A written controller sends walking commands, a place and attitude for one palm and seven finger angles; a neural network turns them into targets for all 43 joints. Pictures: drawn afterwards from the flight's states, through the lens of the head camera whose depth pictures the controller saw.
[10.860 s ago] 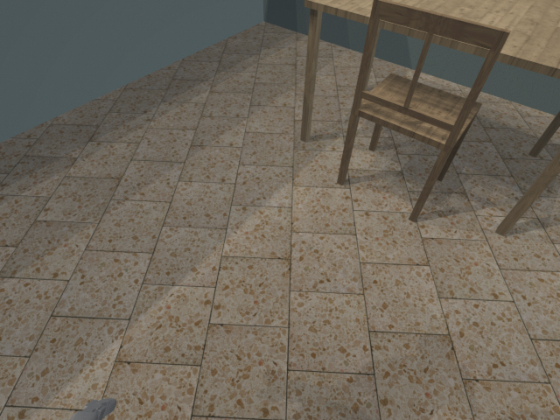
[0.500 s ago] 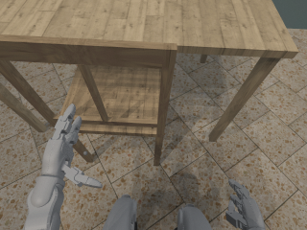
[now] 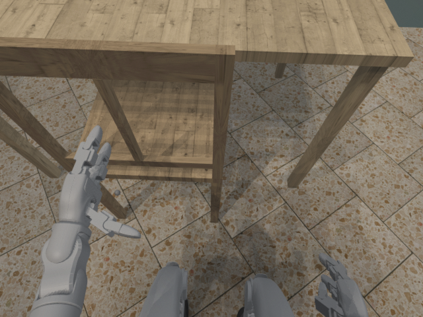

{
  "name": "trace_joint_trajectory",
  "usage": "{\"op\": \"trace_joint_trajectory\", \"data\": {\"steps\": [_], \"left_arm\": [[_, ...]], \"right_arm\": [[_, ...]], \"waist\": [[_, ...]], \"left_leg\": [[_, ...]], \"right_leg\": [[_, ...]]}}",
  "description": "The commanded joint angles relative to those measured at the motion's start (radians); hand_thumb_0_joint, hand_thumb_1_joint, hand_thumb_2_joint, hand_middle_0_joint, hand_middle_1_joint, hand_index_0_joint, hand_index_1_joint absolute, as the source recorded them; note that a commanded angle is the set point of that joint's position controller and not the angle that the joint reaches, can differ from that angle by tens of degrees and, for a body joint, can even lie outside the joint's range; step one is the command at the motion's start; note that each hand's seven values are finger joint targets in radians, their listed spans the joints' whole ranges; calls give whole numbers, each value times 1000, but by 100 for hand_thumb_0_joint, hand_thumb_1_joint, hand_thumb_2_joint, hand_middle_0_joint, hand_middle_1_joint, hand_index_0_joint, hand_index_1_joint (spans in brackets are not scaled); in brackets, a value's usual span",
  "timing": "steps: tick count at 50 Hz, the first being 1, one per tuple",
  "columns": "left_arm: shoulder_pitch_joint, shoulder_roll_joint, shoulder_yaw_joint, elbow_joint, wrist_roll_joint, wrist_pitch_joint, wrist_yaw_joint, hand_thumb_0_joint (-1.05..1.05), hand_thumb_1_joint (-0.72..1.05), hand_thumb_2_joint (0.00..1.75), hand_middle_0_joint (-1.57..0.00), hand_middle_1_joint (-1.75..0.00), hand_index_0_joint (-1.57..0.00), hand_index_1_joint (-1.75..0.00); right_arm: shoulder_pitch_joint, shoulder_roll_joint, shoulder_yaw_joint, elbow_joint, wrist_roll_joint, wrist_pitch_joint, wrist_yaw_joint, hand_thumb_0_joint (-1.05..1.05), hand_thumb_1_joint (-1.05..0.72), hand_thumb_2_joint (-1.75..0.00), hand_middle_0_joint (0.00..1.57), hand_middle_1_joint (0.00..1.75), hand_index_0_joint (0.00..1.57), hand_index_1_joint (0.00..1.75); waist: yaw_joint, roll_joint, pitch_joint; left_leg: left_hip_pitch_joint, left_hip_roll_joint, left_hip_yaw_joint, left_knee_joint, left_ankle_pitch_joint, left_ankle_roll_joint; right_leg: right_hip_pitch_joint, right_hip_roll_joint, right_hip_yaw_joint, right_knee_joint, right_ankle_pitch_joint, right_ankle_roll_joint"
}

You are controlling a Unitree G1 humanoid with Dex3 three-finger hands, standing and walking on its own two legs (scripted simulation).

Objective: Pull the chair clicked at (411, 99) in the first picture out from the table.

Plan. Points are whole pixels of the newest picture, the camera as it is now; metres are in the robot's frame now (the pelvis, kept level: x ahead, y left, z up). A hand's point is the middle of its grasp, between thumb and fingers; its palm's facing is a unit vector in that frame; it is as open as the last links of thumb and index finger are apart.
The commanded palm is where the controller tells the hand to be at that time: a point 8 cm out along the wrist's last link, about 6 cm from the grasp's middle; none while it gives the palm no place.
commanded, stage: aim the fingers beside a spindle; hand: left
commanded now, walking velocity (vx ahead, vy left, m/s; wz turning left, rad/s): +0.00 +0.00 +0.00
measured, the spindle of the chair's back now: (123, 125) +0.47 +0.22 +0.02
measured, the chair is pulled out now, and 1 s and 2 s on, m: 0.00 0.00 0.00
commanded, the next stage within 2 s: none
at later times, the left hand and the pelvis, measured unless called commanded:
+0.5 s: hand (124, 199) +0.31 +0.18 +0.03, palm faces +0.00 -1.00 -0.04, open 16.9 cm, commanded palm +0.29 +0.23 +0.04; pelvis +0.00 +0.00 +0.00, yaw +0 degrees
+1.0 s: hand (122, 192) +0.32 +0.18 +0.03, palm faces +0.00 -1.00 -0.06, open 16.9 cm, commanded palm +0.29 +0.23 +0.03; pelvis +0.00 +0.00 +0.00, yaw +0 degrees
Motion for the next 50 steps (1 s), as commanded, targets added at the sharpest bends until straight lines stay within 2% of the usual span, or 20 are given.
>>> {"op": "trace_joint_trajectory", "data": {"steps": [1,7,11,13,16,17,21,23,24,26,31,33,35,38,42,44,45,46,48,50], "left_arm": [[-174,132,45,-126,-10,-34,-7,0,-50,30,-6,-8,-6,-8],[-174,218,134,-266,-11,-93,39,0,-50,30,-6,-8,-6,-8],[-92,143,72,-226,-8,-82,41,0,-50,30,-6,-8,-6,-8],[-78,102,36,-137,-10,-55,21,0,-50,30,-6,-8,-6,-8],[-102,102,31,-61,-18,-30,-10,0,-50,30,-6,-8,-6,-8],[-128,104,29,-77,-19,-35,-16,0,-50,30,-6,-8,-6,-8],[-206,133,37,-265,-15,-100,6,0,-50,30,-6,-8,-6,-8],[-196,179,72,-337,-9,-130,35,0,-50,30,-6,-8,-6,-8],[-173,178,72,-339,-3,-139,47,0,-50,30,-6,-8,-6,-8],[-117,147,55,-292,4,-128,56,0,-50,30,-6,-8,-6,-8],[-80,91,18,-73,10,-35,23,0,-50,30,-6,-8,-6,-8],[-105,90,17,-76,-1,-22,8,0,-50,30,-6,-8,-6,-8],[-142,99,15,-166,-8,-39,2,0,-50,30,-6,-8,-6,-8],[-193,171,68,-318,-12,-99,26,0,-50,30,-6,-8,-6,-8],[-190,163,57,-288,8,-131,58,0,-50,30,-6,-8,-6,-8],[-172,99,3,-188,17,-101,52,0,-50,30,-6,-8,-6,-8],[-161,114,22,-139,20,-84,49,0,-50,30,-6,-8,-6,-8],[-134,79,-8,-101,17,-61,36,0,-50,30,-6,-8,-6,-8],[-108,80,-3,-66,10,-27,14,0,-50,30,-6,-8,-6,-8],[-117,98,7,-130,2,-19,3,0,-50,30,-6,-8,-6,-8]], "right_arm": [[17,-145,-61,-123,14,-38,-11,0,-90,-90,20,30,20,30],[11,-138,-60,-144,2,-35,-5,0,-90,-90,20,30,20,30],[19,-131,-62,-137,6,-23,5,0,-90,-90,20,30,20,30],[20,-134,-60,-126,12,-19,4,0,-90,-90,20,30,20,30],[20,-144,-58,-124,24,-13,-4,0,-90,-90,20,30,20,30],[18,-144,-58,-128,24,-16,-7,0,-90,-90,20,30,20,30],[9,-135,-63,-142,10,-33,-8,0,-90,-90,20,30,20,30],[10,-136,-63,-142,1,-40,-5,0,-90,-90,20,30,20,30],[9,-134,-62,-138,0,-40,-2,0,-90,-90,20,30,20,30],[4,-131,-61,-133,0,-35,3,0,-90,-90,20,30,20,30],[3,-139,-56,-131,18,-10,1,0,-90,-90,20,30,20,30],[3,-141,-55,-141,23,-10,-2,0,-90,-90,20,30,20,30],[-1,-137,-60,-157,19,-15,-6,0,-90,-90,20,30,20,30],[1,-134,-62,-156,7,-27,-8,0,-90,-90,20,30,20,30],[-6,-132,-54,-133,2,-33,-5,0,-90,-90,20,30,20,30],[-5,-132,-51,-122,5,-31,-3,0,-90,-90,20,30,20,30],[2,-138,-54,-115,8,-27,-5,0,-90,-90,20,30,20,30],[2,-138,-54,-122,12,-24,-4,0,-90,-90,20,30,20,30],[10,-141,-55,-130,19,-19,-5,0,-90,-90,20,30,20,30],[9,-141,-59,-148,21,-15,-5,0,-90,-90,20,30,20,30]], "waist": [[-24,-41,-335],[23,39,-466],[-1,0,-419],[-28,-61,-342],[-36,-104,-253],[-34,-84,-256],[-9,33,-405],[4,65,-460],[5,77,-455],[-3,38,-418],[-27,-66,-263],[-19,-60,-272],[-10,-24,-353],[2,35,-456],[-16,39,-381],[-34,9,-309],[-33,-23,-294],[-33,-36,-283],[-21,-48,-296],[-6,-26,-361]], "left_leg": [[242,-61,-10,-144,199,28],[328,-65,-10,-151,306,26],[327,-63,-4,-158,304,26],[263,-64,-2,-153,248,30],[184,-66,1,-147,164,31],[190,-66,2,-142,165,33],[329,-66,-11,-147,264,28],[377,-64,-19,-148,309,26],[390,-64,-21,-151,333,24],[363,-63,-17,-153,312,25],[217,-66,-5,-163,151,29],[215,-69,-4,-163,141,29],[264,-69,-6,-155,195,30],[342,-66,-13,-144,278,28],[326,-64,-22,-152,242,28],[284,-65,-21,-159,179,28],[260,-62,-22,-163,155,27],[244,-66,-15,-162,140,29],[228,-67,-9,-163,149,30],[265,-68,-8,-162,203,29]], "right_leg": [[152,45,70,-208,245,4],[217,52,67,-175,344,-4],[213,54,60,-188,363,2],[192,52,62,-206,323,8],[167,44,85,-237,227,11],[160,45,87,-234,222,8],[172,47,66,-190,306,-3],[180,51,64,-178,334,-5],[179,52,59,-172,353,-8],[172,54,52,-174,341,-5],[137,51,60,-221,206,5],[142,48,64,-225,192,3],[170,47,66,-210,247,0],[193,50,69,-188,318,-2],[143,58,55,-184,264,-6],[109,54,49,-199,212,-2],[108,54,49,-206,191,-1],[112,53,57,-219,180,1],[136,48,60,-220,197,1],[170,46,59,-207,257,-1]]}}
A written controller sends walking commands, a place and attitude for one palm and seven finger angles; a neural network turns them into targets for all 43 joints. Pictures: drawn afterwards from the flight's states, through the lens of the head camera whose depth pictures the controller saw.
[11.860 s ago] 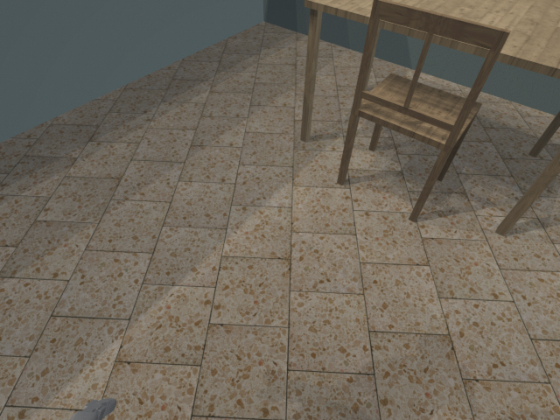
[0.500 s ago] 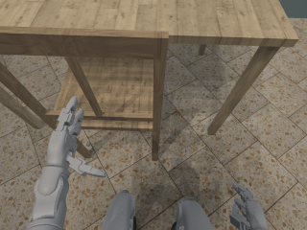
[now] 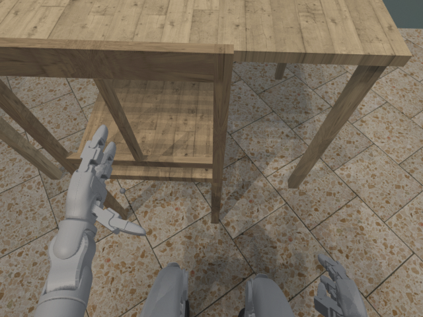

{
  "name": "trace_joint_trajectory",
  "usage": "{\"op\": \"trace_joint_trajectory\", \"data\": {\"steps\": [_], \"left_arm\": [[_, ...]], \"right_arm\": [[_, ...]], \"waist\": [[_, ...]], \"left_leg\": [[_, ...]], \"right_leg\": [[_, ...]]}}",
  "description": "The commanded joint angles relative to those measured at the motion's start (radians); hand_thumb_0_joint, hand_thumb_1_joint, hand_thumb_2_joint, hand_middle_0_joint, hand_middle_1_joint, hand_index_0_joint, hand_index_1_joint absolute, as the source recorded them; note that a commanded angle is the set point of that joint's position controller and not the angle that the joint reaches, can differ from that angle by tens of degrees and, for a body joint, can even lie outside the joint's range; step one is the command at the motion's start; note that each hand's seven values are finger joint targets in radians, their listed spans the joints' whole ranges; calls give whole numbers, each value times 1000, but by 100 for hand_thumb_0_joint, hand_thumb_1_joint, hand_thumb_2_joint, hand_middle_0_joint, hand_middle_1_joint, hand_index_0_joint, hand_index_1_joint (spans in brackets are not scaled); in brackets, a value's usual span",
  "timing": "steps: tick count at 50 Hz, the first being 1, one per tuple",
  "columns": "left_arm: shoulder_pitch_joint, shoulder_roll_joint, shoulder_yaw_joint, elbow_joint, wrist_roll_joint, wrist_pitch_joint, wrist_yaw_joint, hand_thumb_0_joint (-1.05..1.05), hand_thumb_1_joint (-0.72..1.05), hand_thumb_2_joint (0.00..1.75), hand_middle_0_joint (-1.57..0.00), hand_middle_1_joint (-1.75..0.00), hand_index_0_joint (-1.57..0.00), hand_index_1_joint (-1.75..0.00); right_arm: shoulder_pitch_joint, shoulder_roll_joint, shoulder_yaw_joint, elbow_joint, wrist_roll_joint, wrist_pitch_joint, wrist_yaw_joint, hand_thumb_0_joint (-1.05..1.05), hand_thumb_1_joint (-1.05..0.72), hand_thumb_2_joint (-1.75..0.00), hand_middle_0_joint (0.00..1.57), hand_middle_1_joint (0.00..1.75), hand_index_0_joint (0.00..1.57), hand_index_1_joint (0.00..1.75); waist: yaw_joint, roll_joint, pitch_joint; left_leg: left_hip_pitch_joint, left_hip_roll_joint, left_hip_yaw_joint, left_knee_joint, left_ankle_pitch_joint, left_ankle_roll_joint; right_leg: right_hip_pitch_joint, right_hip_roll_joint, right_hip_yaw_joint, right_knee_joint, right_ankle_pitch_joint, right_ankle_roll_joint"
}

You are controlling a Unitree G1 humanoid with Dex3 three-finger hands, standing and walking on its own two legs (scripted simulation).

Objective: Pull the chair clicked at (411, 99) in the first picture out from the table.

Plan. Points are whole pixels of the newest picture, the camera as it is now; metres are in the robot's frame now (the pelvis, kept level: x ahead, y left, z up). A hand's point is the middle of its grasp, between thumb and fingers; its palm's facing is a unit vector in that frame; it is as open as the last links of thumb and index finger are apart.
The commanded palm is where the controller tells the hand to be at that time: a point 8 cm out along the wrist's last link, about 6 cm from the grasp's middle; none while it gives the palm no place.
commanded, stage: aim the fingers beside a spindle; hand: left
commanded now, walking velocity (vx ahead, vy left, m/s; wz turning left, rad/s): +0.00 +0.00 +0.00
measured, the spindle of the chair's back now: (123, 125) +0.47 +0.22 +0.03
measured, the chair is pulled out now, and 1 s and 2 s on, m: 0.00 0.00 0.00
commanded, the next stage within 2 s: push the fingers through the gap in 1.96 s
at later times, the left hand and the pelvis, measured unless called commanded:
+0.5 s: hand (126, 201) +0.31 +0.17 +0.03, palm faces -0.01 -1.00 -0.05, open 16.9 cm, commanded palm +0.29 +0.24 +0.04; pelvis +0.00 +0.00 +0.00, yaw +0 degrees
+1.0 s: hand (108, 186) +0.33 +0.20 +0.04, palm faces +0.05 -1.00 -0.07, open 16.9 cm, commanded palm +0.30 +0.24 +0.03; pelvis +0.00 +0.00 +0.00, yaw +0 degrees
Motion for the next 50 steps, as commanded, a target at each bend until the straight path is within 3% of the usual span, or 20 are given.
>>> {"op": "trace_joint_trajectory", "data": {"steps": [1,4,7,9,12,13,16,22,23,26,29,32,36,37,38,40,42,45,47,50], "left_arm": [[-68,121,50,-181,-24,-11,-17,0,-50,30,-6,-8,-6,-8],[-117,194,122,-328,-32,-70,14,0,-50,30,-6,-8,-6,-8],[-94,212,137,-379,-25,-123,49,0,-50,30,-6,-8,-6,-8],[-82,162,101,-296,-20,-121,46,0,-50,30,-6,-8,-6,-8],[-23,71,4,-204,-18,-78,2,0,-50,30,-6,-8,-6,-8],[-2,44,-24,-152,-22,-54,-17,0,-50,30,-6,-8,-6,-8],[-68,42,-50,-164,-25,-14,-49,0,-50,30,-6,-8,-6,-8],[-121,253,160,-414,-17,-113,49,0,-50,30,-6,-8,-6,-8],[-115,236,157,-424,-16,-128,65,0,-50,30,-6,-8,-6,-8],[-54,170,118,-303,-7,-122,69,0,-50,30,-6,-8,-6,-8],[-61,71,5,-149,-11,-55,7,0,-50,30,-6,-8,-6,-8],[-89,13,-76,-91,-31,9,-65,0,-50,30,-6,-8,-6,-8],[-229,138,30,-251,-34,-26,-42,0,-50,30,-6,-8,-6,-8],[-246,214,104,-313,-31,-56,-11,0,-50,30,-6,-8,-6,-8],[-246,235,130,-371,-26,-86,17,0,-50,30,-6,-8,-6,-8],[-207,256,172,-387,-15,-127,68,0,-50,30,-6,-8,-6,-8],[-142,277,217,-316,-5,-127,94,0,-50,30,-6,-8,-6,-8],[-24,142,107,-153,-7,-65,47,0,-50,30,-6,-8,-6,-8],[44,75,42,-34,-27,-2,-20,0,-50,30,-6,-8,-6,-8],[-38,43,-28,-78,-58,38,-96,0,-50,30,-6,-8,-6,-8]], "right_arm": [[15,-141,-64,-152,13,-39,-8,0,-90,-90,20,30,20,30],[11,-132,-65,-157,2,-43,-8,0,-90,-90,20,30,20,30],[7,-128,-62,-149,-7,-49,-2,0,-90,-90,20,30,20,30],[2,-127,-58,-128,-3,-47,1,0,-90,-90,20,30,20,30],[6,-134,-60,-130,6,-49,1,0,-90,-90,20,30,20,30],[12,-136,-59,-126,13,-48,1,0,-90,-90,20,30,20,30],[20,-145,-66,-136,22,-47,-10,0,-90,-90,20,30,20,30],[2,-134,-63,-155,-7,-56,-10,0,-90,-90,20,30,20,30],[-5,-122,-59,-154,-10,-56,-5,0,-90,-90,20,30,20,30],[-11,-119,-55,-137,-6,-46,3,0,-90,-90,20,30,20,30],[1,-132,-53,-126,9,-41,1,0,-90,-90,20,30,20,30],[18,-144,-53,-137,28,-49,-11,0,-90,-90,20,30,20,30],[14,-146,-64,-142,16,-62,-27,0,-90,-90,20,30,20,30],[12,-149,-63,-140,7,-65,-28,0,-90,-90,20,30,20,30],[6,-139,-62,-148,-2,-68,-21,0,-90,-90,20,30,20,30],[3,-127,-56,-141,-10,-66,-10,0,-90,-90,20,30,20,30],[6,-128,-56,-130,-14,-55,-5,0,-90,-90,20,30,20,30],[9,-124,-54,-128,-2,-34,6,0,-90,-90,20,30,20,30],[25,-136,-54,-137,15,-27,7,0,-90,-90,20,30,20,30],[34,-149,-59,-148,35,-31,-5,0,-90,-90,20,30,20,30]], "waist": [[2,-41,-366],[17,11,-450],[14,41,-427],[-14,-9,-343],[-31,-3,-292],[-39,-45,-250],[-45,-53,-273],[29,48,-450],[33,72,-451],[5,27,-360],[-43,-43,-260],[-58,-69,-216],[-32,-31,-366],[-6,-1,-409],[13,57,-463],[29,88,-468],[27,31,-449],[1,-1,-352],[-18,-70,-284],[-42,-90,-261]], "left_leg": [[283,-65,-7,-166,219,28],[348,-63,-13,-160,312,25],[368,-64,-17,-159,335,24],[318,-61,-15,-161,265,25],[288,-63,-11,-164,212,28],[261,-62,-12,-169,173,27],[259,-61,-16,-163,156,30],[358,-65,-21,-156,304,23],[373,-67,-20,-160,315,21],[324,-65,-13,-160,264,23],[240,-63,-11,-162,144,28],[212,-63,-15,-160,86,32],[288,-61,-25,-143,184,32],[308,-61,-28,-143,219,29],[356,-64,-27,-148,260,24],[390,-65,-26,-160,300,18],[343,-63,-20,-158,303,23],[281,-66,1,-167,254,23],[223,-67,6,-168,205,28],[224,-63,-5,-163,170,32]], "right_leg": [[202,47,57,-217,277,-1],[232,51,56,-188,363,-3],[219,59,50,-181,368,-7],[184,60,47,-195,313,-2],[157,56,47,-213,267,-3],[146,54,43,-225,234,1],[134,48,48,-230,216,3],[210,55,55,-175,326,-8],[210,54,56,-174,334,-10],[183,60,48,-186,300,-7],[139,57,52,-227,198,3],[122,49,63,-259,135,3],[150,45,62,-219,220,0],[168,50,63,-201,244,-4],[181,49,64,-191,275,-7],[187,54,54,-177,303,-11],[216,60,54,-178,320,-8],[214,57,53,-203,318,-1],[214,57,62,-234,287,2],[186,48,60,-251,250,8]]}}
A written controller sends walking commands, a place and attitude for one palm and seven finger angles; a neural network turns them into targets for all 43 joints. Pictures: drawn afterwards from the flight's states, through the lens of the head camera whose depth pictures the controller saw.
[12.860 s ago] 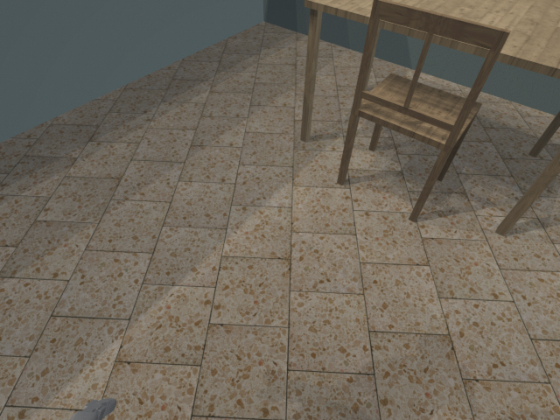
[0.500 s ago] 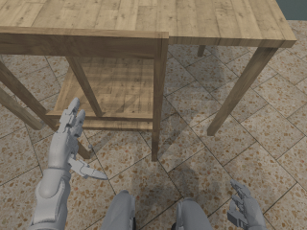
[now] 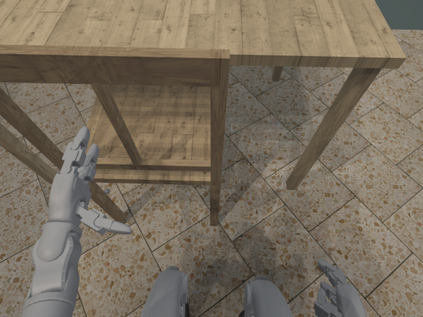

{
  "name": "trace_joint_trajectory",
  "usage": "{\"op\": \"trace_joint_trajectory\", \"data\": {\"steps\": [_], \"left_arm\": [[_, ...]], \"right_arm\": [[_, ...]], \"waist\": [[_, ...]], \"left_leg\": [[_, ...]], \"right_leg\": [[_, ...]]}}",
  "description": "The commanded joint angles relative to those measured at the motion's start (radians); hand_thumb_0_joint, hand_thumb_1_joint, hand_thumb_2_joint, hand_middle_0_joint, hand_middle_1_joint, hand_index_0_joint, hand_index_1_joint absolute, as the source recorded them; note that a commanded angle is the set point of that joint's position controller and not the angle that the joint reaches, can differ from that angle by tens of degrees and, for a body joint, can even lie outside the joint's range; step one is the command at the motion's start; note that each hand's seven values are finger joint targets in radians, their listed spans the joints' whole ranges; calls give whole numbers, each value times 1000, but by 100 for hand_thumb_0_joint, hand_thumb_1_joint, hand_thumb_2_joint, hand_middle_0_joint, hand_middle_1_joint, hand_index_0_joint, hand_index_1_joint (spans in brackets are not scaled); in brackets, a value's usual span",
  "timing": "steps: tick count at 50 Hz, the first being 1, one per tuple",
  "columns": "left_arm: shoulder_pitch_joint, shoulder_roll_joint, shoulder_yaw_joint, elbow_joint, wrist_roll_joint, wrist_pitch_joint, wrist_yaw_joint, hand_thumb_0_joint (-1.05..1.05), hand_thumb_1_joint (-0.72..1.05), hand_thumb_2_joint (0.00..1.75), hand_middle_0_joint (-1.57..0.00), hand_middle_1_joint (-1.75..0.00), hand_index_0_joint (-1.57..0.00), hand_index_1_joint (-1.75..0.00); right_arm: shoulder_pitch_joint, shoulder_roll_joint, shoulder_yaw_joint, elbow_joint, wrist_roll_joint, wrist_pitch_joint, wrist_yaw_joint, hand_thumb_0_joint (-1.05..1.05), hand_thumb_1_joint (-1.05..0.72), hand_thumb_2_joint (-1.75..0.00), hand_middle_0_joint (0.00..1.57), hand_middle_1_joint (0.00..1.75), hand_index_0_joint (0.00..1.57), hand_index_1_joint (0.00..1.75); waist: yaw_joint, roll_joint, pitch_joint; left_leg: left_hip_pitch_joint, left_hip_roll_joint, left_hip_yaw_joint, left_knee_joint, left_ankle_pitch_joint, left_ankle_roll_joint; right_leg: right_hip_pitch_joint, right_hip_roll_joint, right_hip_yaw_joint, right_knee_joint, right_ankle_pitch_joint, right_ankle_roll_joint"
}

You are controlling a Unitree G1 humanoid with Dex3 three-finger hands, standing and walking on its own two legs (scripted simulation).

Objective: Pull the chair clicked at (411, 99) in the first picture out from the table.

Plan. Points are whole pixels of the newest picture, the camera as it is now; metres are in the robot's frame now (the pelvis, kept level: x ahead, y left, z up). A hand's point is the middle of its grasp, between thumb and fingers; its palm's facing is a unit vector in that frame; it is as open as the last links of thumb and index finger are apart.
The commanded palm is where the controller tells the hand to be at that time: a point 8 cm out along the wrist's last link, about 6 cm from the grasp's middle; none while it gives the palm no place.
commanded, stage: aim the fingers beside a spindle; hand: left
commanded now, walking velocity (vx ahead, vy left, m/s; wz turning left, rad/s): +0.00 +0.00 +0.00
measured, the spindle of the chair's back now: (121, 129) +0.47 +0.22 +0.02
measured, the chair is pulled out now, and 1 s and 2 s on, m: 0.00 0.00 0.00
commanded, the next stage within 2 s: push the fingers through the gap in 0.96 s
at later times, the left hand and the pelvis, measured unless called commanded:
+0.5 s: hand (119, 208) +0.30 +0.18 +0.03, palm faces +0.00 -1.00 -0.03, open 16.9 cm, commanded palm +0.29 +0.24 +0.04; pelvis +0.00 +0.00 +0.00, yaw +0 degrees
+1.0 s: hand (115, 200) +0.31 +0.19 +0.03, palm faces +0.01 -1.00 -0.04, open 17.0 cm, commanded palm +0.29 +0.24 +0.03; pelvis +0.00 +0.00 +0.00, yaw +1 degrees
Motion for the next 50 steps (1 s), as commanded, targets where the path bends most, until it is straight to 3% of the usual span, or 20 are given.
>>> {"op": "trace_joint_trajectory", "data": {"steps": [1,3,7,10,14,18,20,23,26,29,31,34,37,38,39,41,44,46,48,50], "left_arm": [[-123,18,-94,-161,-35,11,-90,0,-50,30,-6,-8,-6,-8],[-235,82,-47,-327,-36,-49,-59,0,-50,30,-6,-8,-6,-8],[-201,215,78,-504,1,-176,66,0,-50,30,-6,-8,-6,-8],[-88,133,46,-313,35,-152,96,0,-50,30,-6,-8,-6,-8],[32,58,-8,-61,28,-21,17,0,-50,30,-6,-8,-6,-8],[-66,54,-37,-194,-25,9,-59,0,-50,30,-6,-8,-6,-8],[-200,109,-8,-359,-30,-54,-41,0,-50,30,-6,-8,-6,-8],[-206,157,20,-517,-12,-154,31,0,-50,30,-6,-8,-6,-8],[-130,96,-20,-380,19,-157,64,0,-50,30,-6,-8,-6,-8],[-65,51,-49,-136,44,-68,43,0,-50,30,-6,-8,-6,-8],[-43,35,-62,-47,36,1,13,0,-50,30,-6,-8,-6,-8],[-92,103,9,-147,10,19,-13,0,-50,30,-6,-8,-6,-8],[-188,221,108,-422,-11,-82,21,0,-50,30,-6,-8,-6,-8],[-177,204,87,-487,-14,-116,34,0,-50,30,-6,-8,-6,-8],[-167,218,102,-504,-18,-145,50,0,-50,30,-6,-8,-6,-8],[-91,161,58,-453,-11,-168,59,0,-50,30,-6,-8,-6,-8],[-33,60,-26,-193,2,-100,18,0,-50,30,-6,-8,-6,-8],[-18,-11,-104,-52,3,-30,-34,0,-50,30,-6,-8,-6,-8],[-15,-22,-116,-14,-14,26,-76,0,-50,30,-6,-8,-6,-8],[-112,57,-57,-121,-17,31,-76,0,-50,30,-6,-8,-6,-8]], "right_arm": [[10,-151,-62,-144,27,-53,-20,0,-90,-90,20,30,20,30],[2,-146,-68,-143,12,-75,-29,0,-90,-90,20,30,20,30],[4,-146,-67,-124,-20,-99,-20,0,-90,-90,20,30,20,30],[-19,-131,-59,-107,-20,-80,-6,0,-90,-90,20,30,20,30],[-10,-141,-57,-128,3,-39,-1,0,-90,-90,20,30,20,30],[-11,-144,-60,-165,20,-44,-15,0,-90,-90,20,30,20,30],[-14,-139,-64,-160,8,-61,-25,0,-90,-90,20,30,20,30],[-13,-135,-61,-143,-14,-88,-22,0,-90,-90,20,30,20,30],[-28,-130,-55,-114,-16,-88,-12,0,-90,-90,20,30,20,30],[-21,-141,-54,-106,-3,-65,-10,0,-90,-90,20,30,20,30],[-13,-149,-51,-123,9,-48,-12,0,-90,-90,20,30,20,30],[-16,-146,-58,-157,14,-41,-19,0,-90,-90,20,30,20,30],[-20,-131,-59,-171,-2,-56,-25,0,-90,-90,20,30,20,30],[-18,-123,-57,-172,-9,-64,-19,0,-90,-90,20,30,20,30],[-14,-121,-54,-159,-13,-69,-16,0,-90,-90,20,30,20,30],[-19,-119,-52,-140,-15,-75,-10,0,-90,-90,20,30,20,30],[-14,-132,-52,-103,-4,-70,-9,0,-90,-90,20,30,20,30],[0,-145,-51,-104,14,-64,-13,0,-90,-90,20,30,20,30],[6,-157,-55,-120,30,-64,-18,0,-90,-90,20,30,20,30],[4,-160,-64,-140,26,-65,-29,0,-90,-90,20,30,20,30]], "waist": [[-47,-77,-275],[-34,2,-371],[15,97,-472],[0,33,-352],[-5,-85,-242],[-9,-42,-330],[-14,5,-409],[1,101,-462],[-22,40,-336],[-37,-55,-209],[-32,-99,-180],[4,-63,-317],[34,40,-491],[36,92,-527],[29,93,-505],[11,66,-442],[-45,-47,-254],[-59,-97,-147],[-46,-120,-143],[-28,-95,-258]], "left_leg": [[229,-64,-17,-141,183,32],[309,-63,-31,-131,242,29],[449,-58,-55,-147,377,11],[352,-60,-38,-154,291,17],[199,-69,-8,-166,160,23],[250,-68,-9,-151,205,28],[323,-64,-24,-136,257,26],[442,-60,-51,-146,328,15],[358,-59,-50,-151,259,19],[218,-61,-34,-160,108,24],[168,-68,-21,-167,60,26],[208,-71,-6,-150,152,29],[322,-69,-13,-138,297,24],[381,-71,-16,-138,332,21],[398,-69,-22,-141,353,18],[380,-66,-23,-141,344,19],[231,-64,-18,-134,196,25],[157,-64,-19,-146,87,26],[151,-68,-17,-146,75,29],[190,-68,-16,-135,122,33]], "right_leg": [[165,40,53,-230,256,5],[155,42,49,-199,290,-2],[133,53,28,-145,329,-16],[122,52,21,-158,287,-11],[156,49,36,-209,216,-1],[194,42,47,-212,272,-1],[187,45,50,-192,305,-4],[134,54,33,-163,302,-13],[99,55,21,-167,251,-11],[71,51,26,-204,140,-3],[95,45,43,-236,96,1],[180,38,60,-221,196,-2],[256,47,67,-178,339,-8],[246,50,63,-173,362,-9],[235,53,56,-169,373,-12],[207,58,47,-167,360,-11],[140,54,45,-203,249,1],[93,47,52,-242,130,5],[104,37,61,-257,117,5],[138,33,66,-239,160,3]]}}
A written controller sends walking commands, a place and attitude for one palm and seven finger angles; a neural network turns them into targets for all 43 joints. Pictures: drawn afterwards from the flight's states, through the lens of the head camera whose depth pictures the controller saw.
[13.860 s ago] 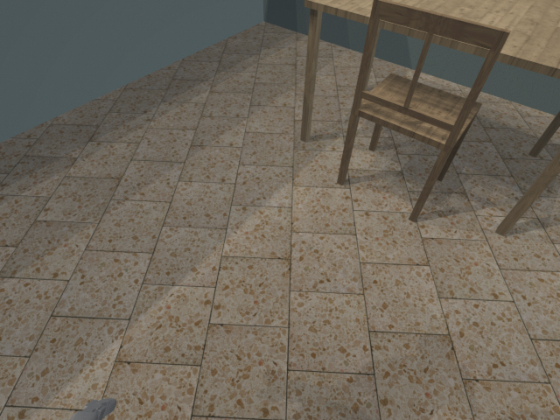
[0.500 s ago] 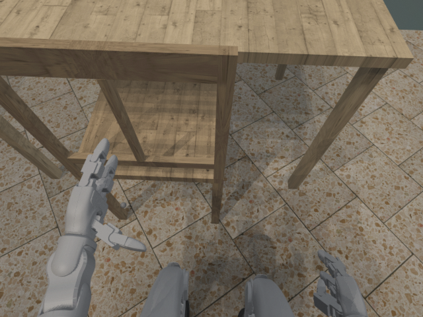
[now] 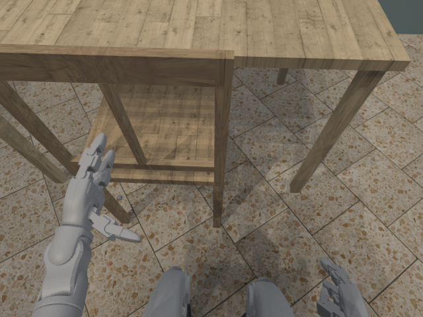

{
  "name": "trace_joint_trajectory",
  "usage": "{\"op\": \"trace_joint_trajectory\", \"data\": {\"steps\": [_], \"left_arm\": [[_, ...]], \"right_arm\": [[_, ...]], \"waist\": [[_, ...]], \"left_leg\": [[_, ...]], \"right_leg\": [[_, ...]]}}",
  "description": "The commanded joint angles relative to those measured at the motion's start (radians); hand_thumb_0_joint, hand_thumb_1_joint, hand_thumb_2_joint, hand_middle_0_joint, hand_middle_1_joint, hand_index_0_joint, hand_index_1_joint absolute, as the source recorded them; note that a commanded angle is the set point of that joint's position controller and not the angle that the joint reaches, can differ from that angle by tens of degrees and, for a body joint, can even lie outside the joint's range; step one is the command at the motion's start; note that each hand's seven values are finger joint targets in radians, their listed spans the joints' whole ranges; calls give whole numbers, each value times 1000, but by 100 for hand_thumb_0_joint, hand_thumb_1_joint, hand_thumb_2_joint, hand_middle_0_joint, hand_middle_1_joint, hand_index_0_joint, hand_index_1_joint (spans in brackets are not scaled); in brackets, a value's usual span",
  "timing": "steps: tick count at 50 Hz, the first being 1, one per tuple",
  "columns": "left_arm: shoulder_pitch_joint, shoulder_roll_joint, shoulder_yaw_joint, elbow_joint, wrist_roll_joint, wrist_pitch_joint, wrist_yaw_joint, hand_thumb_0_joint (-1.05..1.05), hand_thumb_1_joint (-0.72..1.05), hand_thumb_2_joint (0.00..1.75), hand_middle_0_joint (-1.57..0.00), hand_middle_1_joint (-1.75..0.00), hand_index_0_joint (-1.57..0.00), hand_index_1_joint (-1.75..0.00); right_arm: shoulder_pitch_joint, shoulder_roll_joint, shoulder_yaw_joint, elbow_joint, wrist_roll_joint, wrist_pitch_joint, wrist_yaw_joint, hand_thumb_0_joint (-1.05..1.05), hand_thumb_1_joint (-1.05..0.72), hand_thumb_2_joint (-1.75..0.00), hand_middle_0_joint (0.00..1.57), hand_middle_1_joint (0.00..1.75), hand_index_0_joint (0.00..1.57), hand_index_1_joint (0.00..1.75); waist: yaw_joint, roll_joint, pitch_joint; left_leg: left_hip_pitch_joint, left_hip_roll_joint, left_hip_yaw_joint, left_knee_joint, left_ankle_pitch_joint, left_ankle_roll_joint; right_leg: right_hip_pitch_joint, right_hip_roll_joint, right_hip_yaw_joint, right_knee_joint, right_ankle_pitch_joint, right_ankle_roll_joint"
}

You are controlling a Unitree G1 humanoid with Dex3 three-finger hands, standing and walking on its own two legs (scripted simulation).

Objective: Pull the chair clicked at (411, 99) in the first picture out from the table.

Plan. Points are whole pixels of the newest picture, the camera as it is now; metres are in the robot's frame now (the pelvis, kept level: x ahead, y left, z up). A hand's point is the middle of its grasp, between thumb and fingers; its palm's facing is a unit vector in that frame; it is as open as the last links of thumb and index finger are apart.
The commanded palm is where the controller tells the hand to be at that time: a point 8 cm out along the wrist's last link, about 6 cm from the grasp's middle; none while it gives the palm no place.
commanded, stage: push the fingers through the gap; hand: left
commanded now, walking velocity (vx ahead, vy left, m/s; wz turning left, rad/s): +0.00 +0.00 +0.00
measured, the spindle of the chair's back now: (127, 129) +0.47 +0.21 +0.02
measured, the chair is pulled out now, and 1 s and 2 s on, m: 0.00 0.00 0.00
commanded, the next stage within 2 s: hook a spindle and tug to test in 1.66 s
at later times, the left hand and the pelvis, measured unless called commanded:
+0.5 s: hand (134, 184) +0.35 +0.17 +0.02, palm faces +0.00 -1.00 -0.03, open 16.9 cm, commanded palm +0.34 +0.23 +0.03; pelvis +0.00 +0.00 +0.00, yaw -1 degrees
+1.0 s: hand (133, 154) +0.40 +0.18 +0.04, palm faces +0.03 -1.00 -0.06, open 17.0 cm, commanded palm +0.38 +0.23 +0.03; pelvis +0.00 +0.00 +0.00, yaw -1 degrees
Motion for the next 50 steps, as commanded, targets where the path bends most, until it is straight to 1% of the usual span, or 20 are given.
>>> {"op": "trace_joint_trajectory", "data": {"steps": [1,3,4,5,6,7,9,12,14,16,20,22,24,26,28,32,36,37,44,50], "left_arm": [[-201,115,21,-208,-4,7,-26,0,-50,30,-6,-8,-6,-8],[-245,231,130,-420,1,-80,35,0,-50,30,-6,-8,-6,-8],[-248,245,148,-467,6,-124,70,0,-50,30,-6,-8,-6,-8],[-236,231,143,-491,15,-163,99,0,-50,30,-6,-8,-6,-8],[-220,201,121,-478,21,-188,121,0,-50,30,-6,-8,-6,-8],[-215,227,152,-447,30,-200,140,0,-50,30,-6,-8,-6,-8],[-172,133,86,-240,46,-175,133,0,-50,30,-6,-8,-6,-8],[-172,81,13,-39,61,-71,68,0,-50,30,-6,-8,-6,-8],[-241,67,-35,-41,54,5,22,0,-50,30,-6,-8,-6,-8],[-311,108,-2,-112,31,44,1,0,-50,30,-6,-8,-6,-8],[-454,200,115,-269,6,-38,55,0,-50,30,-6,-8,-6,-8],[-449,254,181,-240,17,-99,103,0,-50,30,-6,-8,-6,-8],[-453,215,161,-158,36,-142,125,0,-50,30,-6,-8,-6,-8],[-512,218,145,-160,56,-182,128,0,-50,30,-6,-8,-6,-8],[-491,197,108,-124,74,-178,117,0,-50,30,-6,-8,-6,-8],[-423,110,14,58,72,-70,45,0,-50,30,-6,-8,-6,-8],[-462,156,80,81,31,7,21,0,-50,30,-6,-8,-6,-8],[-485,203,131,65,26,-2,34,0,-50,30,-6,-8,-6,-8],[-639,216,133,15,74,-158,102,0,-50,30,-6,-8,-6,-8],[-654,203,106,207,104,-108,80,0,-50,30,-6,-8,-6,-8]], "right_arm": [[-2,-140,-67,-159,9,-53,-24,0,-90,-90,20,30,20,30],[-10,-128,-70,-170,-12,-66,-21,0,-90,-90,20,30,20,30],[-8,-120,-66,-165,-21,-71,-15,0,-90,-90,20,30,20,30],[-6,-112,-63,-154,-29,-77,-8,0,-90,-90,20,30,20,30],[-7,-107,-62,-141,-35,-79,-1,0,-90,-90,20,30,20,30],[0,-113,-65,-125,-41,-78,3,0,-90,-90,20,30,20,30],[-16,-112,-59,-103,-35,-62,10,0,-90,-90,20,30,20,30],[-1,-131,-57,-107,-13,-43,5,0,-90,-90,20,30,20,30],[16,-141,-58,-124,5,-31,-5,0,-90,-90,20,30,20,30],[30,-147,-65,-136,10,-28,-20,0,-90,-90,20,30,20,30],[31,-130,-65,-122,-10,-41,-28,0,-90,-90,20,30,20,30],[33,-128,-63,-99,-24,-45,-21,0,-90,-90,20,30,20,30],[20,-114,-57,-82,-29,-43,-13,0,-90,-90,20,30,20,30],[17,-117,-58,-71,-31,-46,-8,0,-90,-90,20,30,20,30],[22,-125,-61,-72,-31,-44,-5,0,-90,-90,20,30,20,30],[60,-143,-67,-75,-12,-24,-3,0,-90,-90,20,30,20,30],[73,-148,-71,-88,3,3,-12,0,-90,-90,20,30,20,30],[70,-150,-70,-90,1,3,-15,0,-90,-90,20,30,20,30],[70,-132,-68,-60,-24,-4,1,0,-90,-90,20,30,20,30],[90,-148,-67,-51,-18,16,4,0,-90,-90,20,30,20,30]], "waist": [[-32,-63,-314],[16,54,-470],[19,82,-499],[24,116,-506],[9,110,-487],[4,83,-486],[-37,-3,-344],[-58,-47,-244],[-58,-29,-259],[-50,-32,-359],[-29,10,-494],[-20,7,-475],[-31,-15,-405],[-36,44,-408],[-42,78,-425],[-70,9,-377],[-54,-72,-384],[-43,-65,-398],[-53,45,-425],[-72,11,-370]], "left_leg": [[220,-61,-5,-137,160,35],[337,-60,-10,-137,270,29],[386,-59,-16,-138,321,23],[420,-59,-21,-137,369,16],[425,-57,-22,-127,387,15],[394,-54,-26,-116,386,17],[273,-54,-14,-107,276,23],[179,-57,1,-129,118,30],[215,-55,-4,-159,93,29],[273,-55,-8,-159,160,32],[369,-53,-23,-139,321,24],[353,-52,-25,-130,340,20],[283,-55,-10,-119,293,23],[295,-55,-8,-123,256,20],[332,-52,-8,-129,262,19],[314,-47,-13,-152,244,22],[273,-53,-4,-162,244,28],[270,-53,-3,-157,258,29],[332,-52,-5,-141,281,18],[274,-51,-9,-154,196,21]], "right_leg": [[151,36,80,-229,202,2],[185,45,77,-188,294,-6],[177,49,64,-165,329,-11],[151,51,53,-143,351,-15],[126,55,48,-134,360,-14],[126,58,48,-127,362,-13],[86,58,41,-138,301,-4],[68,53,60,-200,165,-2],[81,48,57,-226,149,-1],[134,46,60,-233,217,-1],[172,49,55,-186,356,-1],[157,58,52,-167,361,-3],[141,57,59,-162,333,-1],[115,57,63,-162,293,-6],[93,56,59,-166,291,-10],[90,55,47,-197,289,-9],[160,48,58,-224,316,2],[168,50,61,-216,328,1],[103,59,59,-184,318,-5],[67,54,56,-200,244,-6]]}}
